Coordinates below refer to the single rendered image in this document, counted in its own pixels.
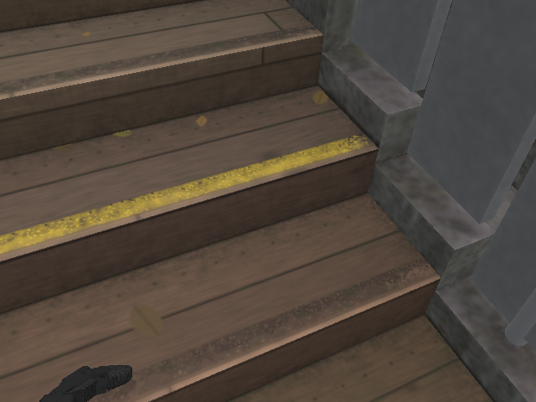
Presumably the robot left hand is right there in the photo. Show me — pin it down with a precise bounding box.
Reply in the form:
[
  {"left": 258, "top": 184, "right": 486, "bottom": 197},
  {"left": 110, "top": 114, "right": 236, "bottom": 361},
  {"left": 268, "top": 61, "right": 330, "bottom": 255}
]
[{"left": 39, "top": 365, "right": 132, "bottom": 402}]

